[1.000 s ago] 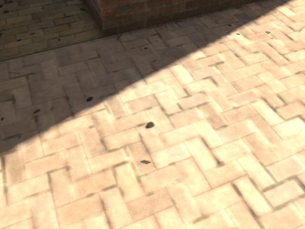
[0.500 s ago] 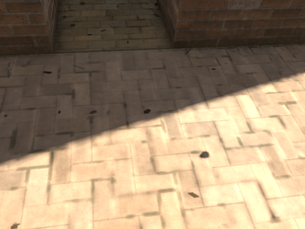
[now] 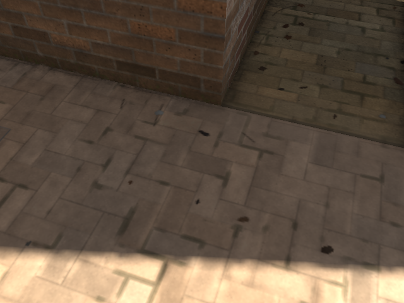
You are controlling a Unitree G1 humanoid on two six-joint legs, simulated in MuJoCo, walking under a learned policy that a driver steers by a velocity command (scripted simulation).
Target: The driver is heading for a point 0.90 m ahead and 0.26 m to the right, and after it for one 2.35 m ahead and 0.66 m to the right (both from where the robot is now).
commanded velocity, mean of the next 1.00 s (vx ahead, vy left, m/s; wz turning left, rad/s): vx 1.00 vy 0.00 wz -0.61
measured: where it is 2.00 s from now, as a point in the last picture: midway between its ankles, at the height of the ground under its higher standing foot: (323, 113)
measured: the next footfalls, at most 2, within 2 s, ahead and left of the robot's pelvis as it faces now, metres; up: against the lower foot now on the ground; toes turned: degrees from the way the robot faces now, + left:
left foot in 0.20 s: +0.39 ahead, +0.13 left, +0.00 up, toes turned -2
right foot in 0.66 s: +0.77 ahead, -0.13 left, +0.00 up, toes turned -29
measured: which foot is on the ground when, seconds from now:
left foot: up 0.00-0.18, down 0.20-0.66, up 0.68-1.00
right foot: down 0.00-0.20, up 0.22-0.64, down 0.66-1.00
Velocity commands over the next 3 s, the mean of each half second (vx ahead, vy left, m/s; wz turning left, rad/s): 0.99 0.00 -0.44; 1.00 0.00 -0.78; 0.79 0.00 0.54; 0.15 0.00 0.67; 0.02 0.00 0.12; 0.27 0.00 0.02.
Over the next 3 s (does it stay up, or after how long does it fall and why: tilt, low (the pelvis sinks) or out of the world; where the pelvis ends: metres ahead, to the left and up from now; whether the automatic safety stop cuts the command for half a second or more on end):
stays up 1.53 -0.46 0.00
